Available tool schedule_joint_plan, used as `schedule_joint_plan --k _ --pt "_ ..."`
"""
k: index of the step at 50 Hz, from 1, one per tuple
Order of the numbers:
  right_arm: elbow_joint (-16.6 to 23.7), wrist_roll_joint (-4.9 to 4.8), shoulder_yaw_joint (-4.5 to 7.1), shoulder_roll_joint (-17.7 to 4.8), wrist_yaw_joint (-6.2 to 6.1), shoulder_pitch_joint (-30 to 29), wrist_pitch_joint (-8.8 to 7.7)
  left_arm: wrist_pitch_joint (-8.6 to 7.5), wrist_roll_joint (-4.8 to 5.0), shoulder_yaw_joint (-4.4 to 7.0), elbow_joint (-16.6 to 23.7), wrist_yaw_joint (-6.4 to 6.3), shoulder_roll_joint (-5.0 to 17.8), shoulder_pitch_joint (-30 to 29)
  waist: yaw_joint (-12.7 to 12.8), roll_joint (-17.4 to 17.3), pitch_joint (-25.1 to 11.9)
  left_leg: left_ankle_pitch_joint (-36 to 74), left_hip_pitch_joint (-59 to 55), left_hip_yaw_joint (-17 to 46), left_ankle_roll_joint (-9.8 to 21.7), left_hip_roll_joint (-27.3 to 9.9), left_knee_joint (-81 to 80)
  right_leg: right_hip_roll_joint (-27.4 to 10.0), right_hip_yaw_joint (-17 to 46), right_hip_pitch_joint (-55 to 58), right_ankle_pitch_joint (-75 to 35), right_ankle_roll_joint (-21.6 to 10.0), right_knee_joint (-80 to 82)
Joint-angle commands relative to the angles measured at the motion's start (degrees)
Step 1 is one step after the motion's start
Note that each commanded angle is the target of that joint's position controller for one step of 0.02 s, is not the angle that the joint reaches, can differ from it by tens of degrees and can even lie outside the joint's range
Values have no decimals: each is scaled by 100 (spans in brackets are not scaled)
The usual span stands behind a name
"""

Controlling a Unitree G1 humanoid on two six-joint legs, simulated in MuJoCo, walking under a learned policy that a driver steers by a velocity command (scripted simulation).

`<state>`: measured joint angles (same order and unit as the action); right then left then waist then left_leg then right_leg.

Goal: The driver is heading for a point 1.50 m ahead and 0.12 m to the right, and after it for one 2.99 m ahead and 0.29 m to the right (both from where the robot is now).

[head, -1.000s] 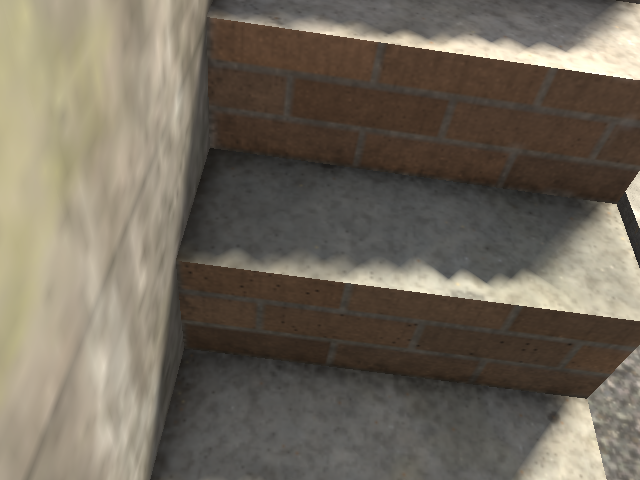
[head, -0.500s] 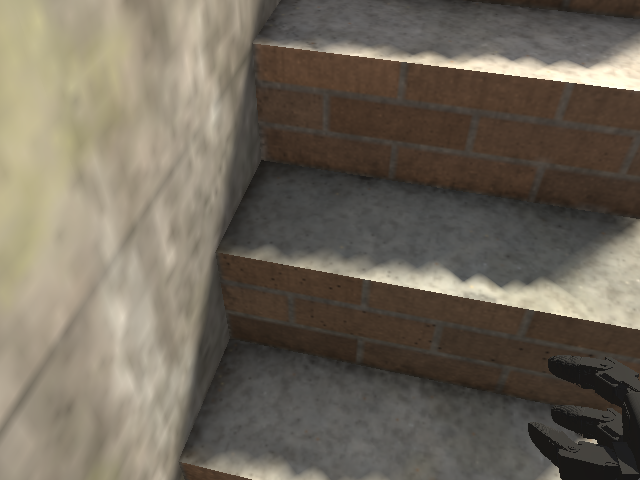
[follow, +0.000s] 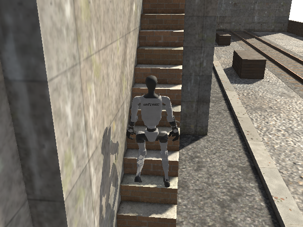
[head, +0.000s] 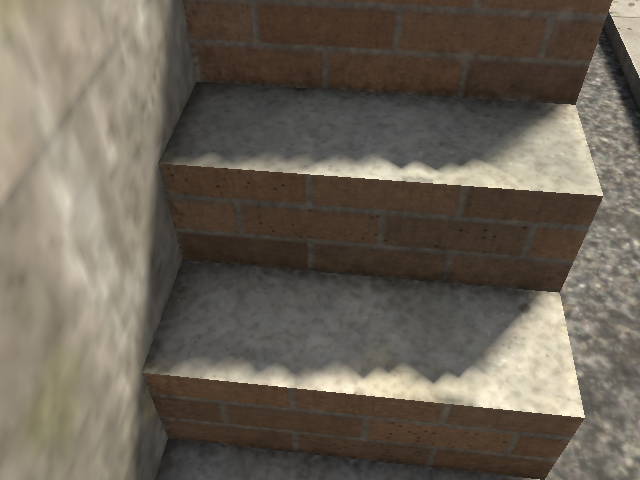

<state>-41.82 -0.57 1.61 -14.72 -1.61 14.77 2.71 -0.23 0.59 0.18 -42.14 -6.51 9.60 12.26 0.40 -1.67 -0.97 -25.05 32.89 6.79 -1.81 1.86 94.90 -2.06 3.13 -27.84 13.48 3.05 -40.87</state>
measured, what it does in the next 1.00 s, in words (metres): goes down, backwards: left foot 0.21 m lower, then right foot 0.25 m higher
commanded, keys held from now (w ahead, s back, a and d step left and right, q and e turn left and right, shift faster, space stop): no key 0.10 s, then w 0.90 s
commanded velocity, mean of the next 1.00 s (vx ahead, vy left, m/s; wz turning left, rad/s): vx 0.02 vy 0.01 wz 0.00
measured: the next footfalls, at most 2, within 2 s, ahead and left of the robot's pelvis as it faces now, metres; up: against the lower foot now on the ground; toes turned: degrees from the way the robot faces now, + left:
left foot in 0.22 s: -0.11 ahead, +0.26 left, -0.21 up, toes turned +11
right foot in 0.34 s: -0.05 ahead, -0.05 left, +0.03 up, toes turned -1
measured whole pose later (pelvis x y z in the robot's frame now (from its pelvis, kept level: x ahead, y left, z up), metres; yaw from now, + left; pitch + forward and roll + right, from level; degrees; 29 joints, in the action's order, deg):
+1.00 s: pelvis -0.13 -0.04 -0.18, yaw +0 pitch -1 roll -1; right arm -53.2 1.6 0.0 -10.8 -2.2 17.8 -0.5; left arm -0.7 1.0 -1.7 -48.1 -1.4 7.0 12.7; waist 1.3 -2.7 -1.1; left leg -15.8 14.6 0.3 -1.0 -2.8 30.8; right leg -1.6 -2.1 -12.5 14.0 1.6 -27.2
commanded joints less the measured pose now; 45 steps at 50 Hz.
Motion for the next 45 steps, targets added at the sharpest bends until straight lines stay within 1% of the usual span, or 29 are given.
schedule_joint_plan --k 1,3,5,7,9,10,11,12,13,14,15,16,17,18,19,21,24,26,29,30,31,32,33,34,35,36,39,43,45 --pt "91 -77 51 -148 -219 1364 80 -307 142 73 556 -6 799 -1310 -708 835 -82 388 25 372 -278 -330 1980 -1416 1901 -1049 2340 -1107 1686" --pt "-183 -50 35 -107 -251 1643 85 -351 167 77 560 94 895 -1355 -659 1017 -251 649 -137 436 -306 -675 829 -1373 1539 -900 1589 -921 925" --pt "-395 209 -53 71 -110 1903 133 -385 119 148 792 230 991 -2099 -1032 816 -270 1674 -1018 74 232 -1198 -2887 -986 578 -1279 705 -545 -61" --pt "-506 401 -175 274 19 1101 131 -213 228 144 1103 303 622 -1897 -318 515 161 3621 -1396 -626 650 -1181 -4938 -778 274 -1876 963 -667 -1059" --pt "-775 428 -261 381 154 1311 -15 40 202 -92 1015 317 -214 -1357 -176 -346 -73 4868 -2179 -887 1008 -1314 -7051 -53 -676 -2083 944 -500 -3687" --pt "-834 348 -257 273 308 862 -203 88 63 -320 1018 354 -820 -841 105 -1135 192 5796 -1676 -1209 904 -1159 -7970 341 -1068 -2392 2062 -224 -6024" --pt "-984 561 -405 448 424 685 -319 140 12 -389 718 506 -1147 -446 359 -1048 44 6321 -1534 -1501 599 -857 -7004 515 -691 -2795 2779 -227 -8339" --pt "-989 626 -336 -60 429 670 -197 131 156 -415 437 664 -1527 -224 519 -977 -182 8845 -1752 -730 410 -1502 -6333 463 -249 -3174 3147 86 -10117" --pt "-783 508 68 -1113 337 1076 -52 184 434 -423 699 627 -1237 605 851 -1126 -195 7737 -1394 -17 1121 -2531 -6617 44 371 -3135 2700 485 -9544" --pt "-650 85 156 -1326 124 1040 136 148 118 -439 835 622 -833 385 844 -1398 128 6490 -2402 -69 1288 -2573 -6893 -414 507 -3861 2434 437 -7906" --pt "-515 261 116 -970 -175 1309 188 97 114 -280 1032 627 -254 -1040 -6 -1243 827 7766 -3069 66 1436 -2916 -6821 -242 1254 -4937 2423 447 -7968" --pt "-427 393 171 -992 -381 1814 249 176 96 -166 1132 510 -23 -1530 -386 -741 599 7974 -3914 303 1631 -3128 -6736 215 884 -5585 2006 738 -8807" --pt "-197 163 487 -1789 -655 1443 175 424 156 -244 1574 359 -83 -1769 -217 -1503 918 6432 -3651 1987 1943 -4670 -7469 -665 1556 -5946 1878 827 -8006" --pt "121 306 502 -1790 -767 1369 126 576 250 -264 1818 252 -127 -2350 -554 -1126 935 4510 -3476 2532 2227 -4892 -8100 -855 1555 -5870 1933 777 -7945" --pt "115 305 468 -1547 -883 1732 205 709 60 -175 1675 209 91 -2285 -725 -765 1027 2624 -3190 2117 2004 -4344 -8103 -531 1474 -5474 1991 824 -8280" --pt "266 166 315 -1170 -920 1353 242 833 -10 -107 1444 204 220 -1865 -439 -1030 1376 628 -2130 1204 1613 -3641 -8469 -381 1245 -4669 1666 861 -8253" --pt "607 287 137 -636 -779 420 73 620 28 -108 1111 368 158 -614 189 -975 862 1532 -1477 -836 1048 -2305 -8367 -171 713 -2590 370 846 -6969" --pt "424 161 17 -95 -641 5 -91 475 -38 -203 511 540 -162 300 657 -560 242 2438 -877 -2201 613 -1540 -8400 -435 -246 446 -1438 436 -3411" --pt "-44 79 151 -531 -498 618 -58 299 41 -40 516 643 -40 -63 395 -808 244 1950 -2589 -1633 1026 -1733 -8811 -407 -722 853 -669 -186 -327" --pt "-34 133 116 -504 -418 490 58 228 -5 20 351 644 -41 -13 393 -947 456 2506 -3055 -1541 1102 -1790 -8223 -321 -683 719 -352 -389 907" --pt "-18 23 74 -346 -368 770 170 121 22 139 183 728 212 54 188 -612 616 2510 -3531 -1550 1019 -1572 -7118 -130 -619 596 -649 -460 2880" --pt "-11 44 132 -399 -354 1614 186 74 -65 190 50 730 538 -480 -626 -27 435 2146 -3003 -1368 960 -1375 -6994 330 -900 1097 -969 -254 2497" --pt "86 151 52 -549 -255 1496 53 21 93 251 61 783 744 83 -374 -48 23 1063 -2531 -1231 715 -1301 -6432 -364 -61 2104 -3454 -177 2372" --pt "386 201 -95 29 -119 1106 -108 87 63 265 -269 791 941 766 -368 1098 -684 -307 -719 -1011 285 -952 -5691 -940 459 4077 -6091 -366 1590" --pt "225 47 -262 380 -17 774 -271 81 15 175 -378 842 856 1614 147 1874 -1047 -869 -163 -819 54 -865 -5546 -1546 1222 3839 -4379 -886 2119" --pt "-63 -94 -162 132 -10 465 -246 29 -164 100 -453 898 614 1493 277 1697 -749 -968 -370 -467 -105 -962 -4952 -1532 1451 3095 -2556 -1057 2446" --pt "-156 74 -114 48 46 139 -108 -72 -76 -23 -21 716 403 -178 -257 1670 -126 -774 -708 -54 -274 -1051 -4178 -1326 1070 1640 -60 -932 2764" --pt "-641 164 -114 140 6 705 -270 -79 -36 -113 -5 533 184 -500 -414 1106 177 223 -1634 -374 -134 -764 -5008 -892 268 663 652 -835 2738" --pt "-722 438 -193 67 -54 294 -375 -75 58 -92 -92 544 257 -377 -101 836 631 1349 -1899 -568 -3 -555 -6658 -636 168 582 701 -614 2548"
